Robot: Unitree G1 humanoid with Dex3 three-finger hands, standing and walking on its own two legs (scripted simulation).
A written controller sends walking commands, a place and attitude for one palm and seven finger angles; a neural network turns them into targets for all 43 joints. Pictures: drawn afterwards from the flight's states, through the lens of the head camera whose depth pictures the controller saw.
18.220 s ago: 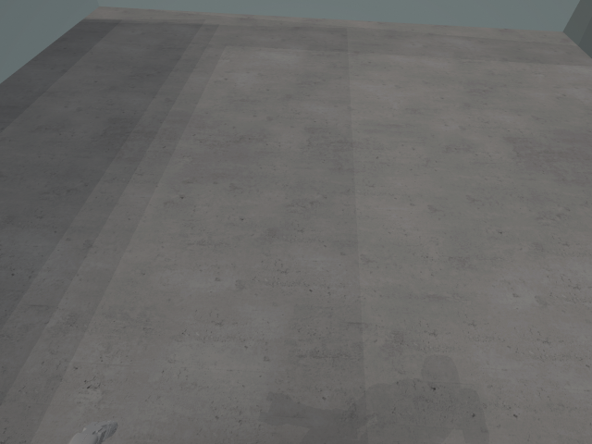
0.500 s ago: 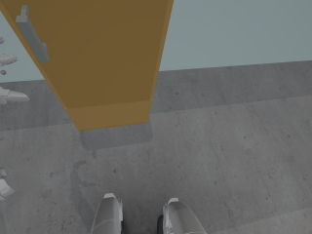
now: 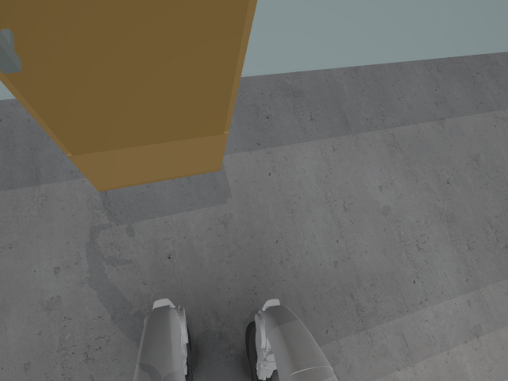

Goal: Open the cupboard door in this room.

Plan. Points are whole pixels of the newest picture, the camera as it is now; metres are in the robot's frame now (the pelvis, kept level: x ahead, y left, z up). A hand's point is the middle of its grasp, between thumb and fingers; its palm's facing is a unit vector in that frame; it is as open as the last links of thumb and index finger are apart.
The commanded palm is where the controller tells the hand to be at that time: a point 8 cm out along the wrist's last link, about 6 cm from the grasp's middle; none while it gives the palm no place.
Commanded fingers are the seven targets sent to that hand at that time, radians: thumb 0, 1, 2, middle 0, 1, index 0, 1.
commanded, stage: move the hooked fingers beside the handle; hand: left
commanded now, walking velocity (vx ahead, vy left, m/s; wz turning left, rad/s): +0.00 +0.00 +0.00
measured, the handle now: out of the picture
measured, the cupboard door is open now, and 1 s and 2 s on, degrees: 0 0 0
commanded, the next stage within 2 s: slide the fingers in behind the handle in 0.62 s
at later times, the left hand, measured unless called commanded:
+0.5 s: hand out of the picture +0.50 +0.35 +0.09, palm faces +0.21 -0.98 -0.02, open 14.0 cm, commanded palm +0.48 +0.37 +0.08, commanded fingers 0.00 -0.50 0.30 -0.30 -1.20 -0.30 -1.20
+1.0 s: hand out of the picture +0.51 +0.32 +0.09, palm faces +0.18 -0.98 -0.01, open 14.0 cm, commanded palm +0.49 +0.35 +0.08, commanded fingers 0.00 -0.50 0.30 -0.30 -1.20 -0.30 -1.20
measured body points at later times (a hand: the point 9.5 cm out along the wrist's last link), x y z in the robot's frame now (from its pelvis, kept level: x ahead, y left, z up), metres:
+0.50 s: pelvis +0.01 +0.00 +0.02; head +0.17 +0.06 +0.43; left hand +0.48 +0.40 +0.10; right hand +0.04 -0.27 -0.07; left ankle +0.05 +0.10 -0.62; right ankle +0.01 -0.14 -0.62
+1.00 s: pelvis +0.00 -0.01 +0.01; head +0.17 +0.05 +0.42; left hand +0.49 +0.38 +0.09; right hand +0.02 -0.28 -0.09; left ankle +0.05 +0.10 -0.62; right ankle +0.01 -0.14 -0.62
